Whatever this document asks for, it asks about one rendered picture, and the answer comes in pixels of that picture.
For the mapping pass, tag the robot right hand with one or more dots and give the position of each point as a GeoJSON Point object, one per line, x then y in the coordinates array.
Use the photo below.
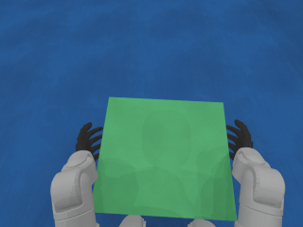
{"type": "Point", "coordinates": [242, 141]}

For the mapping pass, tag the robot left thigh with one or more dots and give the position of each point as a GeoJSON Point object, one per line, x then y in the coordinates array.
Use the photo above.
{"type": "Point", "coordinates": [133, 221]}

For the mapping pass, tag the robot left hand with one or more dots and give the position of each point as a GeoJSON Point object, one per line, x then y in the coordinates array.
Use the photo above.
{"type": "Point", "coordinates": [83, 142]}

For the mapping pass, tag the carton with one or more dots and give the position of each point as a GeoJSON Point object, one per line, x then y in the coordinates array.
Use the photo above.
{"type": "Point", "coordinates": [164, 158]}

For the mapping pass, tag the left robot forearm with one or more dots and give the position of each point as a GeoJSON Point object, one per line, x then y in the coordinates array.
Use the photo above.
{"type": "Point", "coordinates": [71, 192]}

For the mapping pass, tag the right robot forearm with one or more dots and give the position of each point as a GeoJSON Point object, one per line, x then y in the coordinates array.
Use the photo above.
{"type": "Point", "coordinates": [262, 190]}

